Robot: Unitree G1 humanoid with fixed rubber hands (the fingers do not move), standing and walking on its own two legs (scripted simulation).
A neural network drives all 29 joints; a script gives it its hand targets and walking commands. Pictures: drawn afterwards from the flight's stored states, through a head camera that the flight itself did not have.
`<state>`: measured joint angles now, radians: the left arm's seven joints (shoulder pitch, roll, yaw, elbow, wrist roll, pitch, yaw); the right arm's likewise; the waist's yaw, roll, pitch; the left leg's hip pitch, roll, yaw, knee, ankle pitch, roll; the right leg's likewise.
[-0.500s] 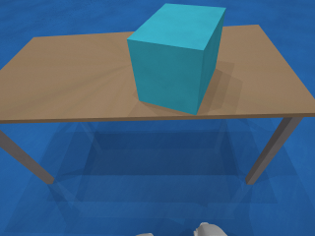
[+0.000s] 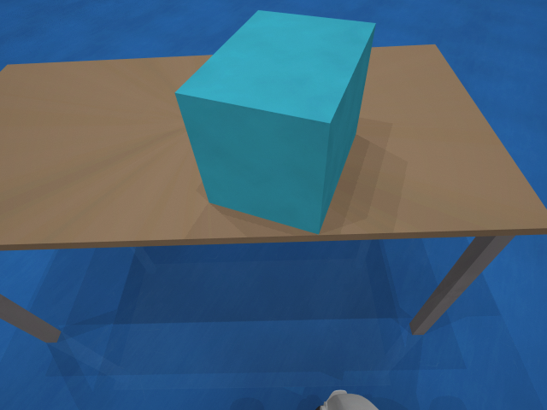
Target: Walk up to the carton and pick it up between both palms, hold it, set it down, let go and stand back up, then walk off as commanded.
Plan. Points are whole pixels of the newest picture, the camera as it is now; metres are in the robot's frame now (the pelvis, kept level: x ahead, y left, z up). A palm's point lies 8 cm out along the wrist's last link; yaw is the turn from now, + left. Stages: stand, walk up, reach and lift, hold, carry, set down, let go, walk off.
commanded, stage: walk up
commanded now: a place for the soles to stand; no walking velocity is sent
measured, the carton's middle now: (287, 118) +0.61 +0.00 +0.08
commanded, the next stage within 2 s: none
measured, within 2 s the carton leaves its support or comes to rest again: neither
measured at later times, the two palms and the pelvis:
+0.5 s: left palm out of the picture +0.10 +0.36 -0.09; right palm (456, 383) +0.18 -0.24 -0.10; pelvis +0.08 +0.06 +0.00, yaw +0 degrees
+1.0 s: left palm (66, 385) +0.19 +0.37 -0.11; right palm (458, 374) +0.19 -0.24 -0.09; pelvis +0.12 +0.07 -0.01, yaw -4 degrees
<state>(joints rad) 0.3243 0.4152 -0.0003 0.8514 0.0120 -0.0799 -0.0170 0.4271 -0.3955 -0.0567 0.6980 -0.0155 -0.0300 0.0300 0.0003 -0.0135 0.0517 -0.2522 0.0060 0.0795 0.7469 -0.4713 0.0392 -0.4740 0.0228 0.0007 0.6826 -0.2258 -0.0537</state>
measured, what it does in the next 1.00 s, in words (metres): walks ahead: left foot, then right foot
